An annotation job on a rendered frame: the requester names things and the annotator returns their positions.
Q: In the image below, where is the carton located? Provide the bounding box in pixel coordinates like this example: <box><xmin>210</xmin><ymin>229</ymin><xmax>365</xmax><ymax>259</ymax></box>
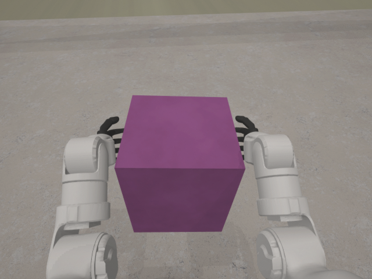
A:
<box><xmin>115</xmin><ymin>95</ymin><xmax>245</xmax><ymax>233</ymax></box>

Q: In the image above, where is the robot right upper arm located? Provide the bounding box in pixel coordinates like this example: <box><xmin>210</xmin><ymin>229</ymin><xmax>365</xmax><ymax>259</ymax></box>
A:
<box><xmin>256</xmin><ymin>225</ymin><xmax>364</xmax><ymax>279</ymax></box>

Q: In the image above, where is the robot right hand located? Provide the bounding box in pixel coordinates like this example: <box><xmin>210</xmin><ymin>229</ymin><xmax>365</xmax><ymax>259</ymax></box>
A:
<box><xmin>235</xmin><ymin>116</ymin><xmax>259</xmax><ymax>160</ymax></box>

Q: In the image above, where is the robot left hand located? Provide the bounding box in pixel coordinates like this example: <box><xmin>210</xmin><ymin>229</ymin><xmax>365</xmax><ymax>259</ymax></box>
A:
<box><xmin>97</xmin><ymin>116</ymin><xmax>124</xmax><ymax>159</ymax></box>

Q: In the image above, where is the robot left forearm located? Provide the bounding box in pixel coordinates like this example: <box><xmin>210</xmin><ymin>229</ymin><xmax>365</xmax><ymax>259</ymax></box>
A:
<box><xmin>46</xmin><ymin>134</ymin><xmax>116</xmax><ymax>279</ymax></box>

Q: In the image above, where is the robot right forearm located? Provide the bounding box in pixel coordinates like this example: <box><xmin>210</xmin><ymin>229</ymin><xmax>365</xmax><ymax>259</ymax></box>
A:
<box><xmin>244</xmin><ymin>131</ymin><xmax>326</xmax><ymax>265</ymax></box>

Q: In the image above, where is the robot left upper arm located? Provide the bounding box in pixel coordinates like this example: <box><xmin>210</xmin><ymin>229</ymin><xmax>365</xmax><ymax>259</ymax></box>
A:
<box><xmin>47</xmin><ymin>232</ymin><xmax>118</xmax><ymax>279</ymax></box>

